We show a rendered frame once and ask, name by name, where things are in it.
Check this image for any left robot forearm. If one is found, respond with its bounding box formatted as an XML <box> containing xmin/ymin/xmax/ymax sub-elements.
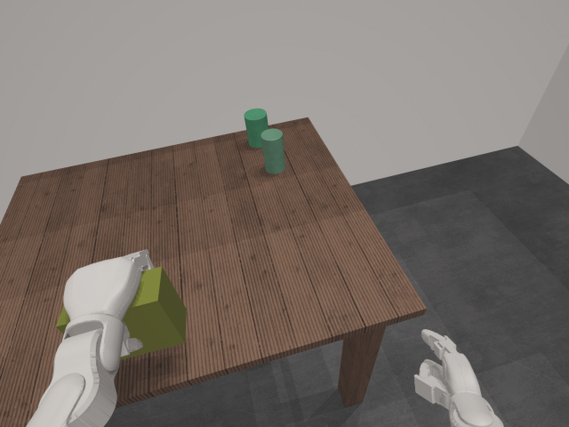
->
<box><xmin>26</xmin><ymin>314</ymin><xmax>124</xmax><ymax>427</ymax></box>

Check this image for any robot left hand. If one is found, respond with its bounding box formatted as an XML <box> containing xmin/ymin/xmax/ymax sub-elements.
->
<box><xmin>63</xmin><ymin>249</ymin><xmax>154</xmax><ymax>358</ymax></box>

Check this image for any right robot forearm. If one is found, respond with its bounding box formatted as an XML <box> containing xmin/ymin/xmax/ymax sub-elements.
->
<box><xmin>449</xmin><ymin>392</ymin><xmax>504</xmax><ymax>427</ymax></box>

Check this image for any robot right hand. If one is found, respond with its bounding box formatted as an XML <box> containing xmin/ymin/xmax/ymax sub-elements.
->
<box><xmin>414</xmin><ymin>329</ymin><xmax>482</xmax><ymax>410</ymax></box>

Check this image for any sponge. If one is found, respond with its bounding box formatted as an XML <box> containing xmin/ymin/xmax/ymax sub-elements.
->
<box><xmin>56</xmin><ymin>267</ymin><xmax>187</xmax><ymax>360</ymax></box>

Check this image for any table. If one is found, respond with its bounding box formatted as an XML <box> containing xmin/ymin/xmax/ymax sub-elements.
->
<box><xmin>0</xmin><ymin>117</ymin><xmax>427</xmax><ymax>427</ymax></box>

